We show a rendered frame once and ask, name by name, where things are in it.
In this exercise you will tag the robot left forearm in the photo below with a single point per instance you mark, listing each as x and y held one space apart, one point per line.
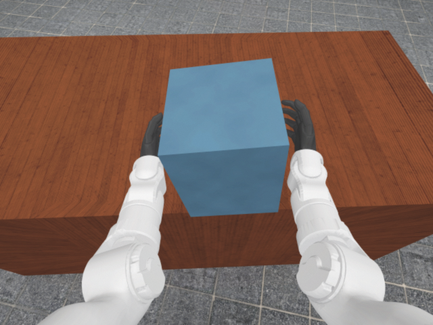
141 213

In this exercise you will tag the robot right forearm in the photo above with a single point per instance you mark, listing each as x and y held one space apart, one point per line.
314 211

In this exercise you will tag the robot right upper arm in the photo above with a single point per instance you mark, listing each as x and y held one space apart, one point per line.
348 288

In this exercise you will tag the left robot hand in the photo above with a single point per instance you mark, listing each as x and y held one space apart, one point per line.
151 140

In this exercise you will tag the robot left upper arm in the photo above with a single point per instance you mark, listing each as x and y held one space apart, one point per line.
119 285

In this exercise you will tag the right robot hand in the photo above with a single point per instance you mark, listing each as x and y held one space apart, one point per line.
303 135

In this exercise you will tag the pedestal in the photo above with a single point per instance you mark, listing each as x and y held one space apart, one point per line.
74 111

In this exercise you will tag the carton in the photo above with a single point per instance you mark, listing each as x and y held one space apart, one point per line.
223 141

